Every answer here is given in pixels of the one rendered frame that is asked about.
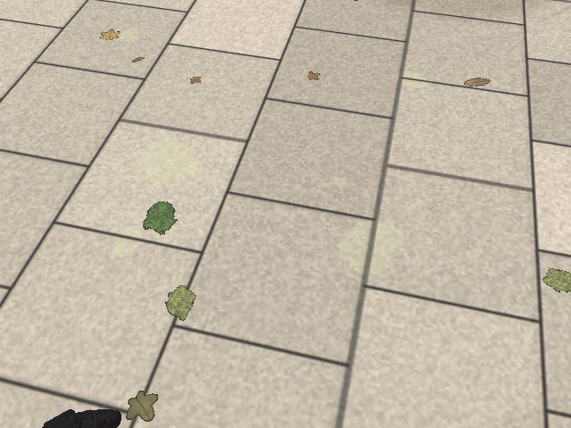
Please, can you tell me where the robot left hand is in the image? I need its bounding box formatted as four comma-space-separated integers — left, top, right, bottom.
42, 409, 121, 428

